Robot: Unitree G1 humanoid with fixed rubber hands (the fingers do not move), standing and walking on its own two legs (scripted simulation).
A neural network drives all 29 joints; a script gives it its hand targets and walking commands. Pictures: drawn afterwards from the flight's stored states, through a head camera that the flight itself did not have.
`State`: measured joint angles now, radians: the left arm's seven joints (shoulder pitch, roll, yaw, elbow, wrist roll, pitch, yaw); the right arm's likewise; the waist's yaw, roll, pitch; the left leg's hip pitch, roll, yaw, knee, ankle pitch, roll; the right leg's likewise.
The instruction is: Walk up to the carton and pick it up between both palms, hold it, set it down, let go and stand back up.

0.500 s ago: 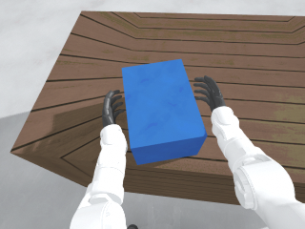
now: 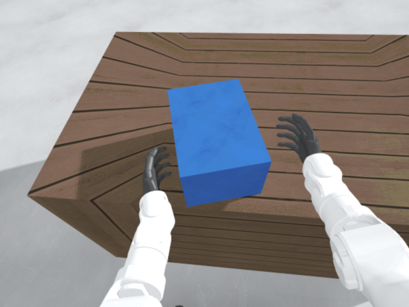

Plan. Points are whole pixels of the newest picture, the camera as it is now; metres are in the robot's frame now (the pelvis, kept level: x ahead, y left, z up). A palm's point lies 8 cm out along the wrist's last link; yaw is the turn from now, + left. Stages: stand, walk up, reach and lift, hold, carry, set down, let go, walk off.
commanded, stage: set down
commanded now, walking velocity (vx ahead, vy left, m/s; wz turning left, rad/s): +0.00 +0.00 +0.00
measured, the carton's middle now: (213, 140) +0.49 +0.06 -0.02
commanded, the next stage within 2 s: none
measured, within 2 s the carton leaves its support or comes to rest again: neither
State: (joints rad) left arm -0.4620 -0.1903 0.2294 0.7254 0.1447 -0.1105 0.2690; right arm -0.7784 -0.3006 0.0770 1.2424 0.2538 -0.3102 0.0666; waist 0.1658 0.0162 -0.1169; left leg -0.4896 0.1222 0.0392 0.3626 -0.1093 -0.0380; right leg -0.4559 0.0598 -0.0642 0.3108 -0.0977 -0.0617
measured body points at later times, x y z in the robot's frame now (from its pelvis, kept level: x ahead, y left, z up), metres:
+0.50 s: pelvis +0.00 +0.00 +0.00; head +0.05 -0.01 +0.45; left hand +0.31 +0.18 +0.02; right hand +0.39 -0.20 +0.01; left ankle +0.02 +0.17 -0.74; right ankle +0.02 -0.08 -0.74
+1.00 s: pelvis +0.00 +0.00 +0.00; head +0.02 +0.00 +0.45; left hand +0.26 +0.18 +0.03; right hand +0.31 -0.23 +0.01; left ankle +0.02 +0.17 -0.74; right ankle +0.02 -0.08 -0.74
